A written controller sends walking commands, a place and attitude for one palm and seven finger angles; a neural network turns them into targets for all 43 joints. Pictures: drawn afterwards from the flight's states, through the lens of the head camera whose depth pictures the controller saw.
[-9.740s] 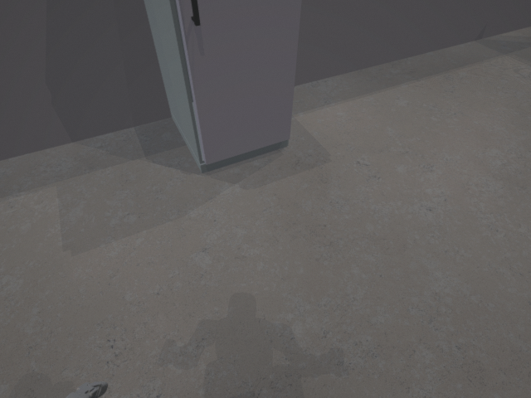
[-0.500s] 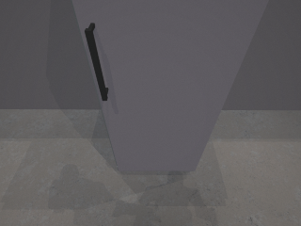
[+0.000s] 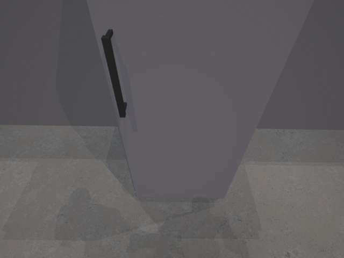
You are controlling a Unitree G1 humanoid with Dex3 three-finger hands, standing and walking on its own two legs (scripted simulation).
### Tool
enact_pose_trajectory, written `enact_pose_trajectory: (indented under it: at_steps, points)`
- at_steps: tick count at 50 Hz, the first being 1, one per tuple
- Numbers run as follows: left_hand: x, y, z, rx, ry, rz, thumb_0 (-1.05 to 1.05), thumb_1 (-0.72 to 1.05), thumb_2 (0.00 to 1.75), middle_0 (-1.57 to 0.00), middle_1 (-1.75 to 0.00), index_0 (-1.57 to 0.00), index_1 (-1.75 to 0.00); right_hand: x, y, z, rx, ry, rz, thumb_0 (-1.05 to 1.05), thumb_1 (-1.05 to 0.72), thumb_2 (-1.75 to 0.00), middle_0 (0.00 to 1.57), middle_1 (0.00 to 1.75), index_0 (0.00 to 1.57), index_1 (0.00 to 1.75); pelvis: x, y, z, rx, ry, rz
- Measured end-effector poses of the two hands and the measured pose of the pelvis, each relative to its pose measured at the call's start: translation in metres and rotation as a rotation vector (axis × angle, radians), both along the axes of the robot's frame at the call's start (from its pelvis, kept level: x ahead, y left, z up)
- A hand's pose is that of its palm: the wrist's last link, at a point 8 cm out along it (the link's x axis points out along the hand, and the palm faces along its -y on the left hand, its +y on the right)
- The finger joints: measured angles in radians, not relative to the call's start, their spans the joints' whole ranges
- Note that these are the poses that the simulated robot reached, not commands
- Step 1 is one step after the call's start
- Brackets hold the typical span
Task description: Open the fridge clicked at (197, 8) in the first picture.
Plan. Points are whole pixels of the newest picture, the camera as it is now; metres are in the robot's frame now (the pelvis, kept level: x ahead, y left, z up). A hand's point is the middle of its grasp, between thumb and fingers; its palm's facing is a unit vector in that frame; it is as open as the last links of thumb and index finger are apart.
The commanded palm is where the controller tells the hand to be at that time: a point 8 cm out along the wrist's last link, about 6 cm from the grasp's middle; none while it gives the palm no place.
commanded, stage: look again from close up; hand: left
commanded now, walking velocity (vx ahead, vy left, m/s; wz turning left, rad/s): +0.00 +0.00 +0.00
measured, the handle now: (117, 78) +0.53 +0.19 +0.14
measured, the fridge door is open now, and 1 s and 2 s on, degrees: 0 0 0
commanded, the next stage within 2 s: raise the hand to about handle height in 0.46 s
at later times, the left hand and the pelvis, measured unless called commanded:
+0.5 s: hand out of the picture +0.07 +0.24 -0.16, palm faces -0.02 -0.95 -0.32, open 7.4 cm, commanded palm none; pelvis +0.01 +0.00 +0.00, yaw +0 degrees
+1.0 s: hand (74, 236) +0.18 +0.24 -0.05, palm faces +0.13 -0.99 -0.03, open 8.7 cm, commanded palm +0.15 +0.29 -0.01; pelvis -0.01 -0.01 -0.10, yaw +0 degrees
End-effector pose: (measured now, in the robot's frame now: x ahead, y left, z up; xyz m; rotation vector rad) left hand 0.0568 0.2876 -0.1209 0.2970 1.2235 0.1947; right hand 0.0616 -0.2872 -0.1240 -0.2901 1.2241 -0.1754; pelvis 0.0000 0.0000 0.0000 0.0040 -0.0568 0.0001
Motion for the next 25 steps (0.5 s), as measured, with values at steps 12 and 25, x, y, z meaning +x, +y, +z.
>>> enact_pose_trajectory:
  at_steps: [12, 25]
  points:
    - [0.0003, -0.0023, -0.0018, -0.007, 0.015, 0.001, 0.00, 0.90, 0.89, -0.20, -0.30, -0.20, -0.30, -0.0025, 0.0014, -0.0014, 0.003, 0.020, -0.003, 0.01, -0.90, -0.90, 0.20, 0.30, 0.20, 0.30, 0.0030, 0.0000, 0.0003, 0.000, 0.007, -0.001]
    - [0.0086, -0.0037, -0.0018, -0.008, 0.014, -0.005, 0.00, 0.90, 0.89, -0.20, -0.30, -0.20, -0.30, 0.0033, -0.0016, 0.0001, -0.004, 0.020, -0.007, 0.01, -0.90, -0.90, 0.20, 0.30, 0.20, 0.30, 0.0086, -0.0014, 0.0008, -0.001, 0.008, -0.004]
